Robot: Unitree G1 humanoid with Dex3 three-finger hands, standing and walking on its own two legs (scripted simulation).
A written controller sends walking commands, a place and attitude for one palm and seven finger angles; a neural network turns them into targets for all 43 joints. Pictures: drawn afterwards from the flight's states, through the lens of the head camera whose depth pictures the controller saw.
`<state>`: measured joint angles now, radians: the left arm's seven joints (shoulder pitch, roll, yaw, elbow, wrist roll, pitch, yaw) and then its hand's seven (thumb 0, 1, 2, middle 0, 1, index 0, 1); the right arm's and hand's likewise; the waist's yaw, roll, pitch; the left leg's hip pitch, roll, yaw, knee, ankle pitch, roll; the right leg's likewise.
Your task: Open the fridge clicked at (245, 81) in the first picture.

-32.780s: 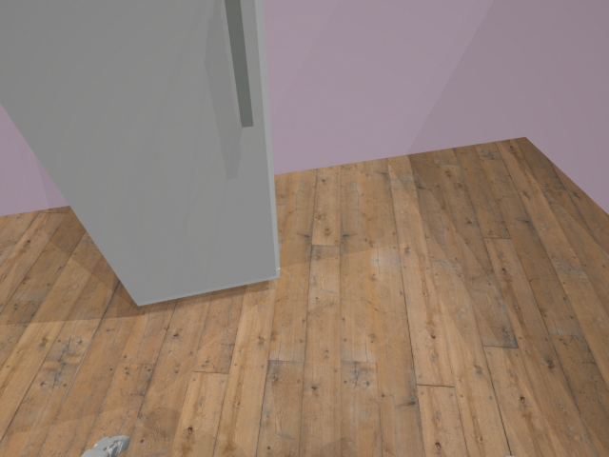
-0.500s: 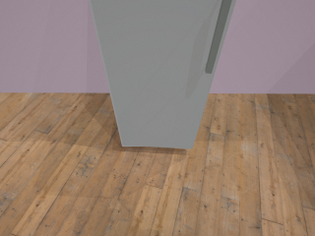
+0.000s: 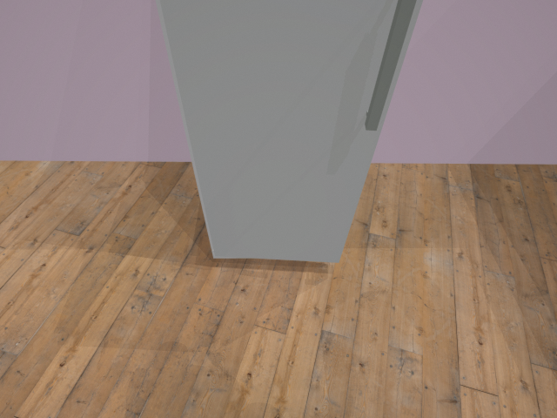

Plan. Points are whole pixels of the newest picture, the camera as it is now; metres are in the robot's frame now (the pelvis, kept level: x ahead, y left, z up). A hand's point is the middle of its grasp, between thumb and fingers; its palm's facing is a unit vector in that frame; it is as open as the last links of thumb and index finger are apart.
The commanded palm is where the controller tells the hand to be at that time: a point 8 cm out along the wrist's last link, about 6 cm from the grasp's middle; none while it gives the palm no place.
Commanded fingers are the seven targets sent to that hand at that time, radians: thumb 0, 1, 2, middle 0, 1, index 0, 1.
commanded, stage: look to check the result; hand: right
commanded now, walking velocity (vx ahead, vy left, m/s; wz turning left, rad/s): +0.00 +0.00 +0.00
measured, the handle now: (387, 57) +0.75 -0.17 +0.16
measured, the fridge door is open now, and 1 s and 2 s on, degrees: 4 4 4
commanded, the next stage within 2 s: take the last steps up to it in 0.16 s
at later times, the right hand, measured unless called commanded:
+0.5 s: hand out of the picture +0.06 -0.20 -0.17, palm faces +0.01 +0.97 -0.25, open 7.3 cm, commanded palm none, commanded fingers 0.00 -0.90 -0.90 0.20 0.30 0.20 0.30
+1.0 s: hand (378, 355) +0.27 -0.17 -0.18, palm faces -0.02 +0.97 -0.23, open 7.3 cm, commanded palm none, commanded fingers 0.00 -0.90 -0.90 0.20 0.30 0.20 0.30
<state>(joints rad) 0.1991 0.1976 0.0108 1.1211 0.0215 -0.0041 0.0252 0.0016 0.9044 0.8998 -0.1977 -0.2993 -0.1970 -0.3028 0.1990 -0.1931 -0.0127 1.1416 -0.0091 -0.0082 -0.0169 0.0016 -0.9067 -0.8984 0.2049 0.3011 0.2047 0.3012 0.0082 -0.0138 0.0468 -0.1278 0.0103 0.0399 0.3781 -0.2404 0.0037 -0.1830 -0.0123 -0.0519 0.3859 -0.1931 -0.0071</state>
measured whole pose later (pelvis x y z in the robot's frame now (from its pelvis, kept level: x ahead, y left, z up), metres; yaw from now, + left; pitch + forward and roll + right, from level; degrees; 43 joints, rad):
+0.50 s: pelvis +0.02 +0.01 +0.00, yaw +0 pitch -1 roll +0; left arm 0.22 0.24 0.01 1.13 0.04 0.01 0.01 0.00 0.91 0.90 -0.20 -0.30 -0.20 -0.30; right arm 0.20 -0.22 -0.02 1.13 -0.01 0.00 0.00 0.00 -0.91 -0.90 0.20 0.30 0.20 0.30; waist 0.01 -0.02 0.00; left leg -0.10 -0.01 0.05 0.40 -0.29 0.02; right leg -0.19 -0.04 -0.04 0.47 -0.29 0.01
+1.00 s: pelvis +0.17 +0.02 -0.03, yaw +0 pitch -1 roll -1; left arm 0.52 0.11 0.02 1.21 0.03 -0.03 0.02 0.00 0.90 0.90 -0.20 -0.30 -0.20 -0.30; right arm 0.12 -0.18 -0.06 1.01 -0.02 -0.03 0.01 0.01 -0.92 -0.90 0.20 0.30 0.20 0.30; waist 0.04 -0.02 0.12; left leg -0.42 0.04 0.10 0.60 -0.16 0.06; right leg 0.00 -0.04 -0.11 0.56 -0.50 0.01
